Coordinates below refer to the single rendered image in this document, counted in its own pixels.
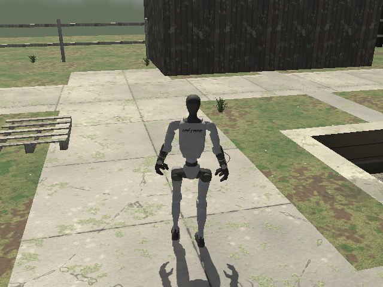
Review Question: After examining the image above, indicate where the left robot forearm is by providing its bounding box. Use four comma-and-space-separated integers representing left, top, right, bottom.
157, 143, 168, 164

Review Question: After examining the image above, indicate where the robot head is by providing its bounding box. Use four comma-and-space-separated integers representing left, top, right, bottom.
183, 94, 202, 123

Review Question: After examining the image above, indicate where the right robot hand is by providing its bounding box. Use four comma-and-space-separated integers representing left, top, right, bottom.
215, 168, 229, 182

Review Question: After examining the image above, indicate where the right robot upper arm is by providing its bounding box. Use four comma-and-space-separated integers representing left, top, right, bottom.
205, 121, 222, 154

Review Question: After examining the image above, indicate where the robot left thigh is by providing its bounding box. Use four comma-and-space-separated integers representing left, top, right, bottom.
171, 166, 183, 202

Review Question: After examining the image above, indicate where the left robot upper arm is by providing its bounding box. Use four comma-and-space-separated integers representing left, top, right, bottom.
162, 120, 180, 152

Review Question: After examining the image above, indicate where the right robot forearm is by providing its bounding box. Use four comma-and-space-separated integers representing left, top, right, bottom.
216, 145, 227, 169

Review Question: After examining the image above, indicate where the left robot hand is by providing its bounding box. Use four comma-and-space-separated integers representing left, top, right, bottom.
155, 162, 169, 175

